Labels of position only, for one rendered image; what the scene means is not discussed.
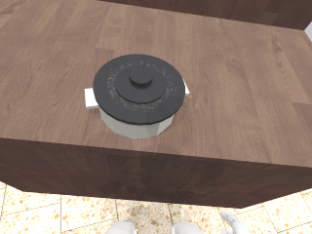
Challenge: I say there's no robot right thigh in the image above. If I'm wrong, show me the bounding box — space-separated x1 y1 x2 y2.
170 221 204 234

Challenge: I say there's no lid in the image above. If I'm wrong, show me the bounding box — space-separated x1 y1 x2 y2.
93 54 185 126

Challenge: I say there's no robot thigh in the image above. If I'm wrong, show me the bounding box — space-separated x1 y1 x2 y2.
105 220 137 234
170 221 204 234

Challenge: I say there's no table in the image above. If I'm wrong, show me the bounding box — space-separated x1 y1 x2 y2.
0 0 312 209

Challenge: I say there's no robot right hand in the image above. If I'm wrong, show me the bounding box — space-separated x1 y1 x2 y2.
219 211 251 234

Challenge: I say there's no knob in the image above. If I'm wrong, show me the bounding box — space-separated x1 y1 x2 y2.
130 66 153 88

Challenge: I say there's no pot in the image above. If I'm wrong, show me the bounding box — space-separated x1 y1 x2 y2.
85 80 190 139

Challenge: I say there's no robot left thigh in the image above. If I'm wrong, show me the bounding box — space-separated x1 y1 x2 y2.
105 220 137 234

